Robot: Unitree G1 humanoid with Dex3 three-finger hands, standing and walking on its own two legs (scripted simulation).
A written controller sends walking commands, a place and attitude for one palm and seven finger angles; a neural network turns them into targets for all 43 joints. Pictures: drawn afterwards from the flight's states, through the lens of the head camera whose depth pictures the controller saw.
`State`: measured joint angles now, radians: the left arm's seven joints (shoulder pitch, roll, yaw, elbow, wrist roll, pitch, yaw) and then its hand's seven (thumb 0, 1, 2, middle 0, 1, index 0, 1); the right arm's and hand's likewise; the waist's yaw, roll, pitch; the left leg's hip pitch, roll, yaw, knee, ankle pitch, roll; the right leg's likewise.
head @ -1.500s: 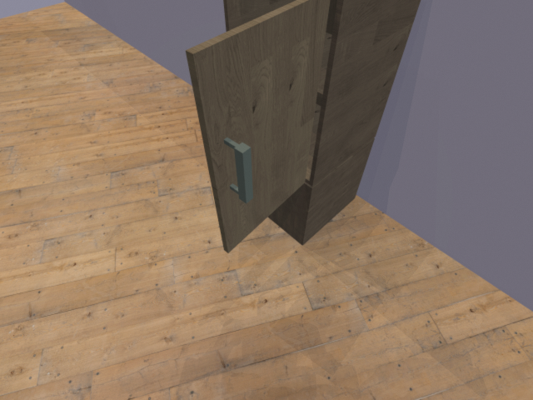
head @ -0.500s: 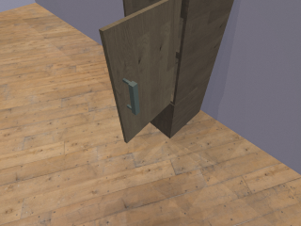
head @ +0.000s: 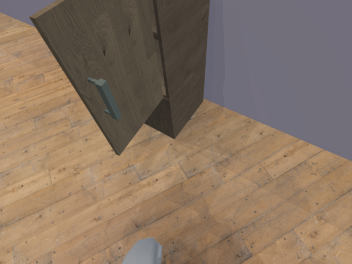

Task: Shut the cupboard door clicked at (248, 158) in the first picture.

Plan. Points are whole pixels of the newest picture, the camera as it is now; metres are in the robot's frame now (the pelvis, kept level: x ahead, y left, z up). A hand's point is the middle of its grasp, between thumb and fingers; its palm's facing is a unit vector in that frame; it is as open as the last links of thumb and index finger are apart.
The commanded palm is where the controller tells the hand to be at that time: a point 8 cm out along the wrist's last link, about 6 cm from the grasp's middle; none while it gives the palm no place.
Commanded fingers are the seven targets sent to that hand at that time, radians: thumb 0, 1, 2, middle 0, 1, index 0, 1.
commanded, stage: walk around to get in front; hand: left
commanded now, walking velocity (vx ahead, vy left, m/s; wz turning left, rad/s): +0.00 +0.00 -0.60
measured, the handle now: (104, 99) +0.54 +0.27 -0.01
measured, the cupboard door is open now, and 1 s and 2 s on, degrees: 95 95 95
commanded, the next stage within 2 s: none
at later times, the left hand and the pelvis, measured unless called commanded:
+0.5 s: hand (103, 253) +0.14 +0.22 -0.16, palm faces -0.19 -0.95 -0.25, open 7.4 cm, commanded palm none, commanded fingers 0.00 0.90 0.90 -0.20 -0.30 -0.20 -0.30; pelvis +0.01 +0.02 +0.01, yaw -16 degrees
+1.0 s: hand (152, 224) +0.22 +0.10 -0.16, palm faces -0.56 -0.81 -0.19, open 7.4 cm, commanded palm none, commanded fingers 0.00 0.90 0.90 -0.20 -0.30 -0.20 -0.30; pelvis +0.01 +0.00 +0.01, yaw -35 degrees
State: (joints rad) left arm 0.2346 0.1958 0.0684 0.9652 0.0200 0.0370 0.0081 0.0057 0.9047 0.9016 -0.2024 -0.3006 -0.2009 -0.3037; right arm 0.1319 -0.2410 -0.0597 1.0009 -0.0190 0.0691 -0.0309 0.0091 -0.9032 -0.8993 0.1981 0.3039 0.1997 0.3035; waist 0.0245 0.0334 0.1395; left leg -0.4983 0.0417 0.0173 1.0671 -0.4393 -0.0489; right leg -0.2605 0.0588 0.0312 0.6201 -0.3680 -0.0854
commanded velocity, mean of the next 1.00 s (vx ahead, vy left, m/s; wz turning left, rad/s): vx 0.00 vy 0.00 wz -0.60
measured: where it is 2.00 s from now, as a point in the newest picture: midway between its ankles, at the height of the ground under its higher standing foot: outside the picture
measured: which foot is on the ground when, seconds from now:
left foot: up 0.00-0.34, down 0.36-0.62, up 0.64-0.84, down 0.86-1.00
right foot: down 0.00-0.34, up 0.36-0.60, down 0.62-0.86, up 0.88-1.00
